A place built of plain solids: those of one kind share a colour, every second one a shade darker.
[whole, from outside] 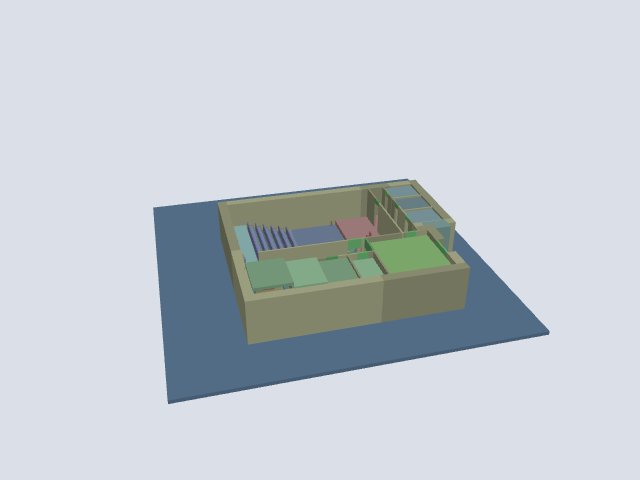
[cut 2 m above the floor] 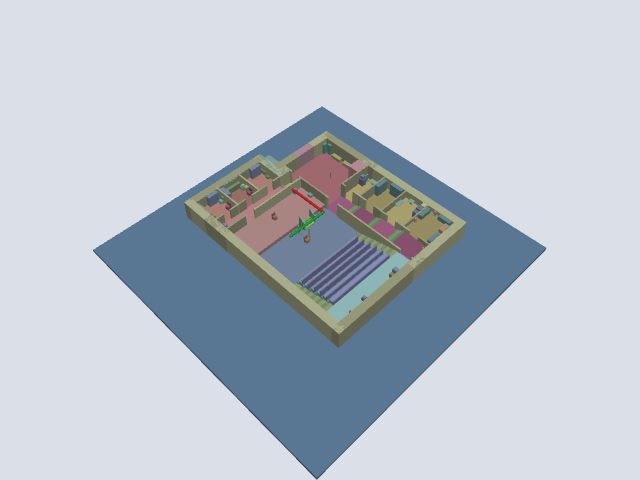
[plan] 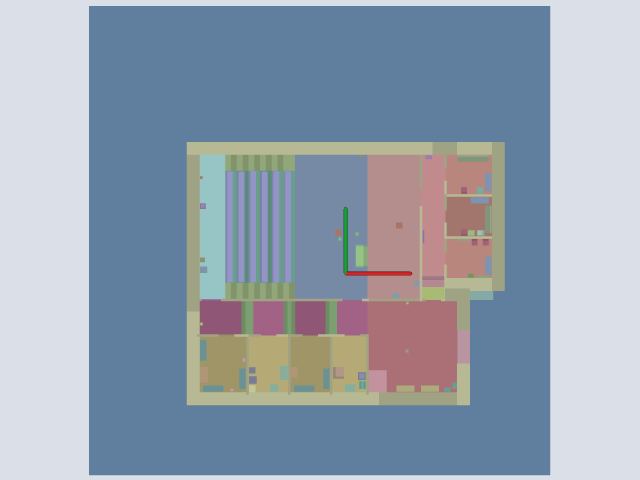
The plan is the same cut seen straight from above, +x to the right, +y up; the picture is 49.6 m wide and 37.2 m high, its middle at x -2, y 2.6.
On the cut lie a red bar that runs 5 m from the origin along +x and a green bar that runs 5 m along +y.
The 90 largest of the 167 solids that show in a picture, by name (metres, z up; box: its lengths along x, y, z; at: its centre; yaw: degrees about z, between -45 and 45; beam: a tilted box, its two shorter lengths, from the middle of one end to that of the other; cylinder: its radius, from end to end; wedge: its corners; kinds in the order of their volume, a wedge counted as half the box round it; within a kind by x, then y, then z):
{
 "wall_1": {"box": [1.0, 6.3, 4.92], "at": [-11.83, -7.05, 1.86]},
 "wall_2": {"box": [1.0, 4.55, 4.92], "at": [-11.83, -3.42, 1.86]},
 "wall_3": {"box": [1.0, 13.15, 4.92], "at": [-11.83, 3.62, 1.86]},
 "wall_4": {"box": [1.68, 0.2, 4.92], "at": [-10.69, -4.8, 1.86]},
 "wall_5": {"box": [1.68, 0.2, 4.92], "at": [-10.69, -4.8, 1.86]},
 "wall_6": {"box": [5.6, 1.0, 4.92], "at": [-9.53, -9.7, 1.86]},
 "wall_7": {"box": [0.2, 4.7, 4.92], "at": [-7.62, -7.05, 1.86]},
 "wall_8": {"box": [2.05, 0.2, 4.92], "at": [-7.62, -4.8, 1.86]},
 "wall_9": {"box": [5.05, 1.0, 4.92], "at": [-6.0, -9.7, 1.86]},
 "wall_10": {"box": [9.43, 0.2, 4.92], "at": [-4.96, -2.05, 1.86]},
 "wall_11": {"box": [9.43, 0.2, 4.92], "at": [-4.96, -2.05, 1.86]},
 "wall_12": {"box": [0.2, 4.7, 4.92], "at": [-4.38, -7.05, 1.86]},
 "wall_13": {"box": [2.05, 0.2, 4.92], "at": [-4.38, -4.8, 1.86]},
 "wall_14": {"box": [19.05, 1.0, 4.92], "at": [-2.8, 9.7, 1.86]},
 "wall_15": {"box": [5.05, 1.0, 4.92], "at": [-2.75, -9.7, 1.86]},
 "wall_16": {"box": [0.2, 4.7, 4.92], "at": [-1.12, -7.05, 1.86]},
 "wall_17": {"box": [4.6, 1.0, 4.92], "at": [0.28, -9.7, 1.86]},
 "wall_18": {"box": [0.2, 4.7, 4.92], "at": [1.68, -7.05, 1.86]},
 "wall_19": {"box": [4.68, 0.2, 4.92], "at": [3.59, -2.05, 1.86]},
 "wall_20": {"box": [8.85, 1.0, 4.92], "at": [5.2, -9.7, 1.86]},
 "wall_21": {"box": [0.2, 7.4, 4.92], "at": [5.83, 1.55, 1.86]},
 "wall_22": {"box": [0.2, 2.86, 4.92], "at": [5.83, 7.97, 1.86]},
 "wall_23": {"box": [3.7, 1.0, 4.92], "at": [6.78, 9.7, 1.86]},
 "wall_24": {"box": [0.2, 1.25, 4.92], "at": [7.72, 0.07, 1.86]},
 "wall_25": {"box": [0.2, 2.3, 4.92], "at": [7.72, 2.8, 1.86]},
 "wall_26": {"box": [0.2, 1.25, 4.92], "at": [7.72, 3.32, 1.86]},
 "wall_27": {"box": [0.2, 1.25, 4.92], "at": [7.72, 5.53, 1.86]},
 "wall_28": {"box": [0.2, 2.3, 4.92], "at": [7.72, 6.05, 1.86]},
 "wall_29": {"box": [0.2, 1.25, 4.92], "at": [7.72, 8.78, 1.86]},
 "wall_30": {"box": [1.0, 1.74, 4.92], "at": [8.13, -1.28, 1.86]},
 "wall_31": {"box": [1.94, 1.0, 4.92], "at": [8.65, -1.65, 1.86]},
 "wall_32": {"box": [1.0, 3.23, 4.92], "at": [9.13, -8.59, 1.86]},
 "wall_33": {"box": [1.0, 3.23, 4.92], "at": [9.13, -2.76, 1.86]},
 "wall_34": {"box": [3.9, 0.2, 4.92], "at": [9.57, 2.8, 1.86]},
 "wall_35": {"box": [3.9, 0.2, 4.92], "at": [9.57, 6.05, 1.86]},
 "wall_36": {"box": [5.5, 1.0, 4.92], "at": [9.57, 9.7, 1.86]},
 "wall_37": {"box": [4.7, 1.0, 4.92], "at": [9.97, -0.85, 1.86]},
 "wall_38": {"box": [1.0, 5.05, 4.92], "at": [11.83, 1.18, 1.86]},
 "wall_39": {"box": [1.0, 5.05, 4.92], "at": [11.83, 4.42, 1.86]},
 "wall_40": {"box": [1.0, 5.05, 4.92], "at": [11.83, 7.67, 1.86]},
 "ground_under_all_1": {"box": [35.76, 36.36, 0.4], "at": [-2.02, 2.55, -0.75]},
 "floor_pit_1": {"box": [13.1, 11.35, 0.6], "at": [-4.88, 3.62, -0.3]},
 "floor_side_1": {"box": [3.8, 4.5, 2.04], "at": [-9.53, -7.05, 0.42]},
 "floor_side_2": {"box": [3.25, 4.5, 1.56], "at": [-6.0, -7.05, 0.18]},
 "floor_side_3": {"box": [3.25, 4.5, 1.08], "at": [-2.75, -7.05, -0.06]},
 "floor_side_4": {"box": [2.8, 4.5, 0.6], "at": [0.28, -7.05, -0.3]},
 "step_bank_tier_1": {"box": [0.9, 8.69, 2.04], "at": [-8.89, 3.62, 0.42]},
 "step_bank_tier_2": {"box": [0.9, 8.69, 1.8], "at": [-8.0, 3.62, 0.3]},
 "step_bank_tier_3": {"box": [0.9, 8.69, 1.56], "at": [-7.09, 3.62, 0.18]},
 "step_bank_tier_4": {"box": [0.9, 8.69, 1.32], "at": [-6.2, 3.62, 0.06]},
 "step_bank_tier_5": {"box": [0.9, 8.69, 1.08], "at": [-5.29, 3.62, -0.06]},
 "step_bank_tier_6": {"box": [0.9, 8.69, 0.84], "at": [-4.39, 3.62, -0.18]},
 "floor_stage_1": {"box": [4.15, 11.35, 1.14], "at": [3.75, 3.62, -0.03]},
 "step_bank_head_1": {"box": [2.0, 11.19, 2.04], "at": [-10.34, 3.62, 0.42]},
 "floor_dressing_1": {"box": [3.7, 3.25, 1.14], "at": [9.57, 1.18, -0.03]},
 "floor_dressing_2": {"box": [3.7, 3.25, 1.14], "at": [9.57, 4.42, -0.03]},
 "floor_dressing_3": {"box": [3.7, 3.25, 1.14], "at": [9.57, 7.67, -0.03]},
 "floor_rest_1": {"box": [3.35, 2.75, 2.04], "at": [-9.75, -3.42, 0.42]},
 "floor_rest_2": {"box": [2.35, 2.75, 1.56], "at": [-6.0, -3.42, 0.18]},
 "floor_rest_3": {"box": [2.35, 2.75, 1.08], "at": [-2.75, -3.42, -0.06]},
 "floor_rest_4": {"box": [2.35, 2.75, 0.6], "at": [0.5, -3.42, -0.3]},
 "floor_lobby_1": {"box": [7.05, 7.25, 0.6], "at": [5.2, -5.67, -0.3]},
 "wall_mass_1": {"box": [3.7, 1.6, 4.92], "at": [9.57, -1.25, 1.86]},
 "floor_back_1": {"box": [1.9, 9.51, 1.14], "at": [6.78, 4.54, -0.03]},
 "ceil_side_1": {"box": [3.8, 4.5, 0.3], "at": [-9.53, -7.05, 4.84]},
 "ceil_side_2": {"box": [3.25, 4.5, 0.3], "at": [-6.0, -7.05, 4.36]},
 "ceil_side_3": {"box": [3.25, 4.5, 0.3], "at": [-2.75, -7.05, 3.88]},
 "ceil_side_4": {"box": [2.8, 4.5, 0.3], "at": [0.28, -7.05, 3.4]},
 "ceil_lobby_1": {"box": [7.05, 7.25, 0.3], "at": [5.2, -5.67, 3.55]},
 "ceil_dressing_1": {"box": [3.7, 3.25, 0.3], "at": [9.57, 1.18, 3.94]},
 "ceil_dressing_2": {"box": [3.7, 3.25, 0.3], "at": [9.57, 4.42, 3.94]},
 "ceil_dressing_3": {"box": [3.7, 3.25, 0.3], "at": [9.57, 7.67, 3.94]},
 "seats_bank_1": {"box": [0.44, 8.59, 0.47], "at": [-8.98, 3.62, 1.67]},
 "seats_bank_2": {"box": [0.44, 8.59, 0.47], "at": [-8.08, 3.62, 1.43]},
 "seats_bank_3": {"box": [0.44, 8.59, 0.47], "at": [-7.18, 3.62, 1.19]},
 "seats_bank_4": {"box": [0.44, 8.59, 0.47], "at": [-6.28, 3.62, 0.95]},
 "seats_bank_5": {"box": [0.44, 8.59, 0.47], "at": [-5.38, 3.62, 0.71]},
 "seats_bank_6": {"box": [0.44, 8.59, 0.47], "at": [-4.48, 3.62, 0.47]},
 "door_leaf_1": {"box": [0.97, 2.6, 3.87], "at": [9.14, -5.67, 1.33]},
 "shelves_side_1": {"box": [0.5, 1.6, 2.0], "at": [-11.04, -5.95, 2.44]},
 "shelves_side_2": {"box": [1.6, 0.5, 2.0], "at": [-10.28, -8.92, 2.44]},
 "shelves_side_3": {"box": [0.5, 1.6, 2.0], "at": [-8.01, -8.15, 2.44]},
 "shelves_side_4": {"box": [1.6, 0.5, 2.0], "at": [-3.23, -8.92, 1.48]},
 "shelves_side_5": {"box": [0.5, 1.6, 2.0], "at": [-1.5, -8.15, 1.48]},
 "paybox_1": {"box": [1.4, 1.7, 2.4], "at": [2.47, -8.35, 1.2]},
 "tread_street_1": {"box": [0.3, 2.55, 2.04], "at": [-7.92, -3.43, 0.42]},
 "tread_street_2": {"box": [0.3, 2.55, 1.88], "at": [-7.62, -3.43, 0.34]},
 "tread_street_3": {"box": [0.3, 2.55, 1.72], "at": [-7.33, -3.43, 0.26]},
 "tread_street_4": {"box": [0.3, 2.55, 1.56], "at": [-4.67, -3.43, 0.18]},
 "costume_rail_dressing_1": {"box": [0.5, 1.4, 1.66], "at": [11.04, 0.6, 1.36]}
}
